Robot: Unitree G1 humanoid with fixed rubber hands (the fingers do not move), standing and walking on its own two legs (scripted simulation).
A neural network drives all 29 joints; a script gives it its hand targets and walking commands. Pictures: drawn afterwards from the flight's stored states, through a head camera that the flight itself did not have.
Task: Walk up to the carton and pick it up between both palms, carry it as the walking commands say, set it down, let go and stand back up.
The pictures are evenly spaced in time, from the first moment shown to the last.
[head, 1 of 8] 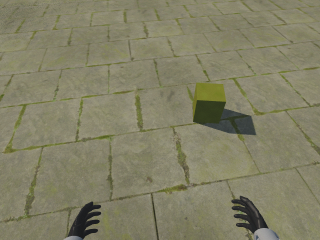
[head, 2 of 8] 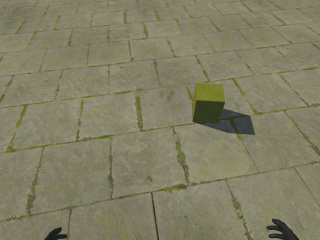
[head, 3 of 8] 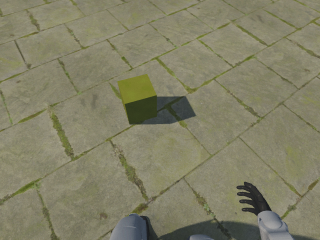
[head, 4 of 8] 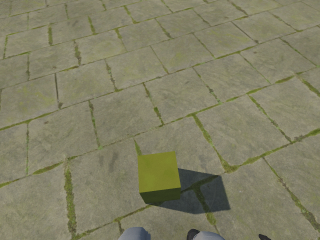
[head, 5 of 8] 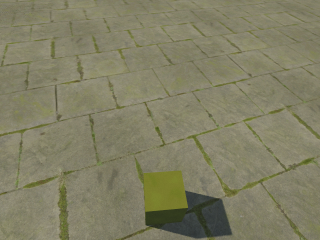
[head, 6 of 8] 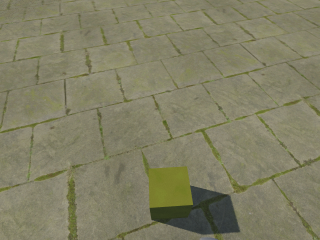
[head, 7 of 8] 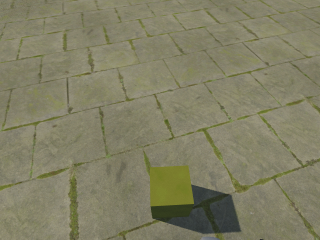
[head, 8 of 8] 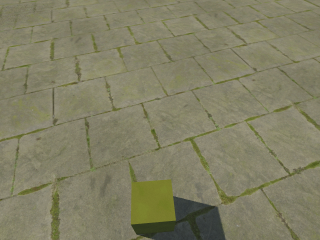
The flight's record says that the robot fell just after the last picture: no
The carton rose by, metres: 0.00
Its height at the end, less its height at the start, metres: +0.00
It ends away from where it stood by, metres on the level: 0.00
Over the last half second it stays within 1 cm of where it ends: yes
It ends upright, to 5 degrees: yes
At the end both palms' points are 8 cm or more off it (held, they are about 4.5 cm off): yes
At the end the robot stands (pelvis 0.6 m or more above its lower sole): yes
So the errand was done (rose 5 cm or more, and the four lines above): no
